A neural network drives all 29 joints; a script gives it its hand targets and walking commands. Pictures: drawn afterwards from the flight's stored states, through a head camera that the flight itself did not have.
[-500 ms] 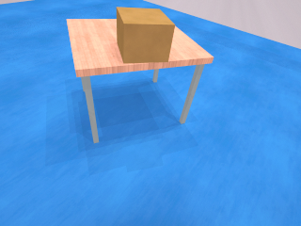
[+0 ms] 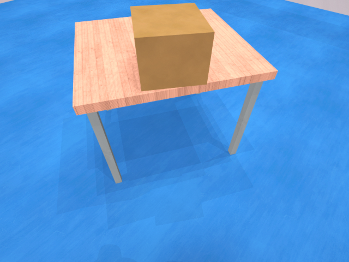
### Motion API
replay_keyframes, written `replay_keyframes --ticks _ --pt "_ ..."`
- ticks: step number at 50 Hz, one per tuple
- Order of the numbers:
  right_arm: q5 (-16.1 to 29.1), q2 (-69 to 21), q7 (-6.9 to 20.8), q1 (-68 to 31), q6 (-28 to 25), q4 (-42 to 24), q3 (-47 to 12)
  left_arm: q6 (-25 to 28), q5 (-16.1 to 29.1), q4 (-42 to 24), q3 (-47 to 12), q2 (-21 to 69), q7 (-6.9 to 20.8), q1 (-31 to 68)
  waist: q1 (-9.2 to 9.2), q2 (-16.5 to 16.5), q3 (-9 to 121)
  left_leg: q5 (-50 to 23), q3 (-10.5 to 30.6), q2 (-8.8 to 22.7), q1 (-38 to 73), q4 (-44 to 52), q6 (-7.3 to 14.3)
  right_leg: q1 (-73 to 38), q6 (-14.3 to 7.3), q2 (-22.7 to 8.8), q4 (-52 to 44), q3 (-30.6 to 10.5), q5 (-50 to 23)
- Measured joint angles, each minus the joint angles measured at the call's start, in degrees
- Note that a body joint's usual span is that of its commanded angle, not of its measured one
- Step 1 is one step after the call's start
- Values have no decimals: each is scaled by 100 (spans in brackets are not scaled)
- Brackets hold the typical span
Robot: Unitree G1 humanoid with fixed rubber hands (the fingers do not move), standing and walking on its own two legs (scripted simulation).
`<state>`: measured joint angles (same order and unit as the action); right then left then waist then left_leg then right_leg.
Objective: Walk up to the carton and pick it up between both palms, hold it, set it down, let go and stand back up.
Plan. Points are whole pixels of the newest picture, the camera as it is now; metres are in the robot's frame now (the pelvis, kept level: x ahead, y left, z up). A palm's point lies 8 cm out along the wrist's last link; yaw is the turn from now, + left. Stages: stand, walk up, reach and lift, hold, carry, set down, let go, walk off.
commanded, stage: walk up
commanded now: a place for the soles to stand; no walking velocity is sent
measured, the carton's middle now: (168, 45) +0.93 +0.03 +0.04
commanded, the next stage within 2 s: none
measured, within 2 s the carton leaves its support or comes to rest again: neither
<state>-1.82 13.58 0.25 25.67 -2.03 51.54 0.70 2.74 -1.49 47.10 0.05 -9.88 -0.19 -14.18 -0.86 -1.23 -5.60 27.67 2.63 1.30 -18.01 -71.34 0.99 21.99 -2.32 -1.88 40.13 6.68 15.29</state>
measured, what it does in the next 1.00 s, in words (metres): walks ahead: left foot, then right foot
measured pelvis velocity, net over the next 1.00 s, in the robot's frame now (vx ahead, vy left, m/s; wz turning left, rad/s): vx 0.38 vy -0.02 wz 0.04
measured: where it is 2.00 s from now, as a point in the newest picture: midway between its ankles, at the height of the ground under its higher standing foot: (183, 230)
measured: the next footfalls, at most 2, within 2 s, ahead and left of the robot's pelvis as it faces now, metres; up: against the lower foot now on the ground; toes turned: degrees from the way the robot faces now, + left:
left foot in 0.34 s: +0.31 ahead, +0.15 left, +0.00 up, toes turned +7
right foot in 0.80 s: +0.50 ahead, -0.12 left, +0.00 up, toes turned -2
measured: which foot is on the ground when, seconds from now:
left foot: up 0.00-0.32, down 0.34-0.82, up 0.84-1.00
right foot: down 0.00-0.34, up 0.36-0.78, down 0.80-1.00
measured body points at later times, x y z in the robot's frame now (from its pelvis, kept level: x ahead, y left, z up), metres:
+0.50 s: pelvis +0.22 +0.04 +0.01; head +0.23 +0.07 +0.46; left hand +0.21 +0.30 -0.15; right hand +0.29 -0.19 -0.11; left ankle +0.27 +0.15 -0.71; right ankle +0.18 -0.08 -0.63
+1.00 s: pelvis +0.38 -0.02 +0.01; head +0.41 -0.04 +0.46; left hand +0.45 +0.20 -0.12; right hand +0.43 -0.26 -0.14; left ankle +0.35 +0.11 -0.66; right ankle +0.46 -0.12 -0.71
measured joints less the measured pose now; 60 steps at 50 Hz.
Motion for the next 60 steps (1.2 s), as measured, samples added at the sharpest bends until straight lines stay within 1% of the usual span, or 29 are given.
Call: replay_keyframes --ticks 2,6,8,10,12,14,16,17,18,19,20,22,23,25,29,32,35,38,40,41,42,44,46,48,53,55,57,58,60 --pt "-2 90 11 -215 -17 -140 58 34 2 51 -19 34 -7 -198 88 -22 -22 -236 -94 19 -508 -73 -10 -434 43 7 -427 51 -15" --pt "-82 165 58 -602 -59 -460 144 144 -64 241 32 -22 34 -660 255 9 45 -519 -188 119 -1243 450 -91 -1061 40 26 -1034 52 -14" --pt "-97 146 100 -770 -45 -563 158 166 -82 358 53 -69 36 -859 282 5 100 -861 -203 203 -1457 923 -132 -1301 64 38 -1208 82 59" --pt "-102 84 147 -911 -32 -633 145 172 -90 461 66 -128 49 -1007 289 -6 134 -1333 -248 304 -1520 1603 -142 -1516 109 57 -1313 143 174" --pt "-101 -14 193 -1013 -38 -672 113 165 -108 536 69 -202 68 -1098 299 -4 148 -1771 -310 368 -1421 2355 -122 -1703 166 68 -1310 220 351" --pt "-114 -126 219 -1060 -52 -684 72 145 -129 580 67 -289 83 -1161 328 36 177 -1998 -388 362 -1192 2947 -70 -1843 240 43 -1165 284 619" --pt "-144 -217 213 -1030 -81 -698 34 96 -151 596 63 -371 91 -1238 349 99 247 -2065 -467 286 -828 3384 9 -1919 328 -35 -841 317 1001" --pt "-165 -264 195 -1007 -112 -698 31 61 -166 600 58 -417 97 -1269 328 175 275 -1847 -490 195 -686 3432 46 -1896 339 -134 -545 313 1261" --pt "-184 -342 166 -1026 -136 -671 35 8 -176 621 54 -472 104 -1232 304 343 229 -1612 -568 51 -684 3216 79 -1791 239 -321 -78 243 1498" --pt "-166 -386 129 -1027 -146 -677 20 -61 -172 616 39 -492 115 -1193 298 430 182 -1408 -636 -21 -686 2985 107 -1571 152 -370 587 43 1671" --pt "-99 -411 83 -1011 -132 -686 -10 -140 -156 576 17 -491 125 -1167 282 450 149 -1249 -673 -33 -647 2842 128 -1299 130 -301 1287 -160 1763" --pt "67 -443 -13 -918 -78 -669 -44 -259 -136 485 -19 -493 153 -1096 192 421 128 -1176 -671 -14 -444 2905 161 -724 143 -122 2386 -327 1731" --pt "108 -456 -52 -847 -68 -652 -48 -279 -131 443 -23 -505 164 -1026 137 412 108 -1161 -656 -10 -303 3040 161 -445 152 -67 2716 -349 1619" --pt "107 -449 -94 -664 -99 -608 -48 -251 -123 347 -8 -533 179 -855 36 400 54 -1214 -633 -3 23 3438 135 45 182 -39 2875 -378 1322" --pt "42 -349 -83 -246 -196 -406 4 -152 -140 134 68 -584 206 -576 -134 367 43 -1326 -577 3 558 4101 86 752 291 -141 2472 -541 742" --pt "0 -278 -83 26 -217 -215 38 -183 -154 63 119 -586 239 -427 -169 368 150 -1240 -575 24 829 4338 35 1030 382 -260 1949 -619 221" --pt "-33 -219 -69 179 -233 -87 46 -215 -152 37 126 -532 287 -316 -181 388 244 -1049 -625 50 1039 4404 -55 1014 409 -379 1093 -603 -301" --pt "-74 -152 -48 200 -217 -34 27 -184 -142 33 89 -424 286 -215 -210 360 259 -720 -673 119 1163 4198 -210 699 355 -389 154 -492 -615" --pt "-90 -110 -32 191 -169 -26 -10 -105 -154 10 61 -354 240 -183 -221 320 265 -363 -662 197 1133 3798 -311 317 263 -307 -428 -378 -955" --pt "-88 -74 -25 154 -133 -11 -31 -57 -156 26 61 -287 204 -144 -184 228 247 -140 -617 292 1042 3460 -308 202 210 -219 -482 -323 -614" --pt "-71 -30 -25 45 -74 10 -53 -35 -150 40 55 -191 167 -78 -144 80 177 -48 -482 395 867 2990 -224 236 161 -98 -305 -262 -387" --pt "-23 -3 -60 -164 77 -37 -83 -62 -53 12 -6 -45 99 -14 -75 -38 49 453 -203 278 471 1932 -133 229 86 -15 -73 -236 -221" --pt "3 -3 -103 -339 197 -120 -111 -154 56 9 -50 66 29 -10 -13 -72 9 659 -193 137 59 1121 -121 96 42 -13 -160 -228 -236" --pt "8 -14 -119 -516 237 -179 -125 -206 87 9 -80 125 -22 -37 35 -82 -12 581 -268 77 -257 901 -134 -94 40 -20 -406 -200 -289" --pt "19 -46 -127 -886 211 -276 -115 -180 29 86 -100 96 -52 -98 154 -83 -26 120 -320 128 -499 1847 -188 -340 36 34 -764 -119 -379" --pt "45 -67 -131 -1010 231 -271 -106 -213 6 124 -94 35 -58 -75 175 -67 -40 -304 -332 160 -395 2355 -189 -323 45 55 -646 -90 -294" --pt "70 -88 -138 -1112 248 -264 -92 -276 1 158 -84 -53 -57 -16 156 -37 -45 -952 -370 163 -169 2970 -157 -246 69 52 -392 -52 -142" --pt "74 -106 -141 -1160 250 -249 -79 -309 7 181 -78 -110 -50 32 132 1 -43 -1055 -381 143 -46 3213 -135 -188 89 26 -230 -38 -49" --pt "70 -217 -143 -1282 276 -203 -79 -383 48 248 -57 -273 -30 178 128 284 -93 -992 -481 -26 14 3247 -106 -132 137 -156 -35 -134 21"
